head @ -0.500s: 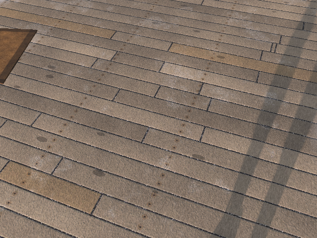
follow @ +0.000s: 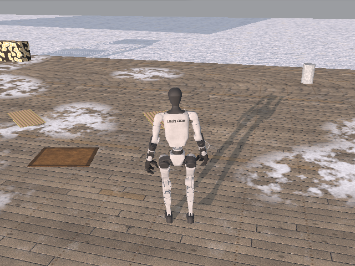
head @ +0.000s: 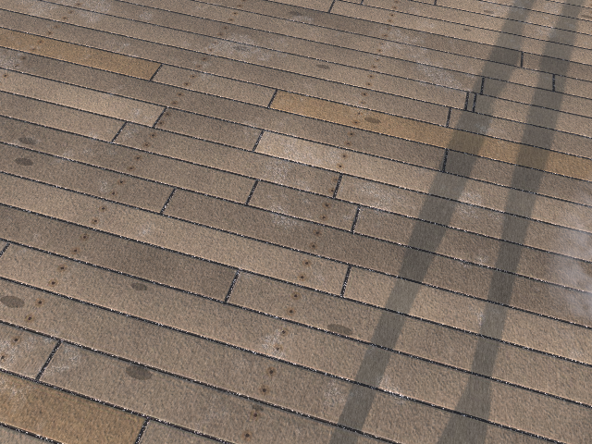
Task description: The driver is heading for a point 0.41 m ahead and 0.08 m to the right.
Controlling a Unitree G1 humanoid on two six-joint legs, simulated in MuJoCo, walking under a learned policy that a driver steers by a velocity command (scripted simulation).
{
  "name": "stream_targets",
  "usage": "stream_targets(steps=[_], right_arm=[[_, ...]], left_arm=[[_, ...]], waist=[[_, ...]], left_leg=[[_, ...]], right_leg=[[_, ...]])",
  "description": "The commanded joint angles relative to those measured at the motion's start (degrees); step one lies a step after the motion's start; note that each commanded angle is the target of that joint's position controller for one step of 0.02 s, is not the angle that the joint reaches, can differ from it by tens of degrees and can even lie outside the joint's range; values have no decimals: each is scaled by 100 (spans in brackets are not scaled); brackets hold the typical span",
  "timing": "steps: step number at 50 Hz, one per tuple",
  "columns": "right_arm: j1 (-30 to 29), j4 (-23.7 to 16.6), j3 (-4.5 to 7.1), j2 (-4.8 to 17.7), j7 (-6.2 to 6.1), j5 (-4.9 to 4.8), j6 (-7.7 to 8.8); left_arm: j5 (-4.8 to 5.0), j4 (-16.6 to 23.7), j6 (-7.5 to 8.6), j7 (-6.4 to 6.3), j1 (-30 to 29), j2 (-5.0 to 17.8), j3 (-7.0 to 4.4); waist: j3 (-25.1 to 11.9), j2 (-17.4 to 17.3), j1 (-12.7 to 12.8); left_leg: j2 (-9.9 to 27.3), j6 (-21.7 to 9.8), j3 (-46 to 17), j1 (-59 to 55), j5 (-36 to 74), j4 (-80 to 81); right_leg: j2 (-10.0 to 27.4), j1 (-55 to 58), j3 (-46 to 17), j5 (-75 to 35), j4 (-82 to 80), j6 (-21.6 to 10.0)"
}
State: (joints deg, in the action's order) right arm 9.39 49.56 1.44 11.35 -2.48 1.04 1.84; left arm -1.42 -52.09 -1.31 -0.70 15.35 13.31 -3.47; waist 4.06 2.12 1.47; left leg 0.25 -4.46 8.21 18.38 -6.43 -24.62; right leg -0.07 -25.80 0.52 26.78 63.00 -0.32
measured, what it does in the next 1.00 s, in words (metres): steps on the spot: right foot, then left foot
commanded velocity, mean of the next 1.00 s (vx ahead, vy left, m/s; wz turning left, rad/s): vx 0.02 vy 0.00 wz -0.23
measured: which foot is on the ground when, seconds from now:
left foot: down 0.00-0.26, up 0.28-0.70, down 0.72-1.00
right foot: up 0.00-0.24, down 0.26-0.74, up 0.76-1.00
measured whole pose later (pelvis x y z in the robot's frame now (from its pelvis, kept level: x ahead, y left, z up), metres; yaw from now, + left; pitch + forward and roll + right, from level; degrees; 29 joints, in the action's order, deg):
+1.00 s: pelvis -0.03 -0.01 +0.00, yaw -11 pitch +1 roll +0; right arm 11.3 46.1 3.4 15.6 -0.1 0.3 -2.0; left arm -0.4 -45.8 -0.7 -2.6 11.7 15.6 -2.6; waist 2.3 -0.5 -0.2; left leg -4.4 -1.5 -7.4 16.3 -12.5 -28.6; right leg -3.1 -11.1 -1.5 19.1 28.4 -1.5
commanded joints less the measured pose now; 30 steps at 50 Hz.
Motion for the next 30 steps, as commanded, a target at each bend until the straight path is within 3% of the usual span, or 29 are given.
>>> stream_targets(steps=[1, 4, 8, 11, 12, 13, 14, 15, 17, 19, 22, 26, 30], right_arm=[[83, -290, 164, 679, -61, 44, 15], [90, -297, 207, 795, -59, 60, -43], [151, -312, 299, 1038, 6, 89, -149], [58, -340, 383, 1222, 26, 47, -238], [138, -307, 402, 1191, 47, 56, -280], [401, -252, 390, 968, 109, 59, -348], [295, -615, 291, 570, 83, -23, -379], [-313, -708, 313, 785, 46, 61, -430], [-37, -614, 309, 722, 109, -49, -404], [253, -449, 374, 895, 155, 108, -347], [193, -547, 359, 791, 173, 48, -359], [74, -632, 299, 745, 119, 1, -422], [57, -691, 239, 713, 97, -42, -424]], left_arm=[[-25, 150, -186, 16, 719, 222, -107], [-41, 399, -283, 84, 329, 233, -87], [11, 682, -306, 184, 90, 340, -86], [51, 748, -254, 236, 348, 366, -98], [45, 707, -210, 234, 522, 423, -117], [-1, 739, -139, 195, 568, 679, -169], [16, 982, -122, 135, 426, 1563, -359], [-79, 853, -120, 17, 674, 1541, -402], [-3, 954, -91, -58, -43, 1124, -280], [58, 1160, -46, -18, -405, 931, -229], [122, 1134, 24, 33, -20, 944, -244], [65, 1083, 40, -25, 280, 894, -216], [6, 1076, 19, -14, 205, 967, -193]], waist=[[-698, -781, 110], [-677, -950, 1], [-802, -940, -122], [-794, -815, 29], [-673, -529, 95], [-416, 447, 71], [-14, 1811, 21], [257, 944, 268], [159, 523, -263], [-295, 535, -330], [-648, 247, -197], [-644, 501, 16], [-623, 517, 89]], left_leg=[[1582, -949, -935, -171, 852, 1074], [1642, -900, -823, -195, -146, 1165], [1854, -818, -727, -262, -641, 1039], [1876, -464, -510, -60, -972, 701], [1760, -156, -267, 238, -1083, 297], [1283, 287, 218, 683, -1641, -798], [117, 749, 391, 2082, -2948, -1918], [170, 708, -536, 1824, -2663, -3009], [182, 605, -883, 1597, -1600, -3296], [52, 533, -835, 1587, -1209, -3647], [32, 619, -925, 1687, -1265, -3680], [57, 675, -920, 1558, -1466, -2869], [-23, 552, -863, 768, -1771, -2077]], right_leg=[[140, 181, 36, -263, -8, 74], [230, 213, 142, -358, -746, 42], [170, 657, 377, -159, -1555, -107], [65, 1361, 531, -454, -2678, -348], [28, 1721, 364, -765, -3396, -456], [635, 1785, -771, -614, -4626, -611], [2245, 1589, -3311, -1067, -5284, -1241], [2223, 933, -2935, -1808, -5254, -1586], [1372, 817, -1856, -1745, -4979, -1235], [1022, 1370, -1520, -2775, -4718, -1164], [1063, 2019, -1626, -3634, -4472, -1276], [1141, 2402, -1774, -3667, -4432, -1355], [1143, 2071, -1854, -3707, -4318, -1379]])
